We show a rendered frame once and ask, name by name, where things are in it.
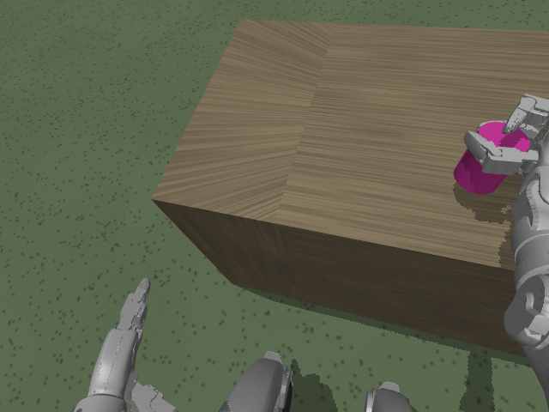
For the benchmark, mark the right robot arm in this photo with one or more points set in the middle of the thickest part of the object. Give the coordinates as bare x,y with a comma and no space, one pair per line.
527,318

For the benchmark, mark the left robot arm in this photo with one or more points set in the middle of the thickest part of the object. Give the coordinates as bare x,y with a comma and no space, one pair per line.
101,403

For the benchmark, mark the left robot hand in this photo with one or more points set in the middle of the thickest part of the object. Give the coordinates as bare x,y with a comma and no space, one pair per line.
113,371

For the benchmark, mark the right robot hand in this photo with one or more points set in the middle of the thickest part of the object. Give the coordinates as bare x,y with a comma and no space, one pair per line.
531,111

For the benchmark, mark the can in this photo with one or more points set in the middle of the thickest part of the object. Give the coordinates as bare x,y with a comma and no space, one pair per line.
468,172

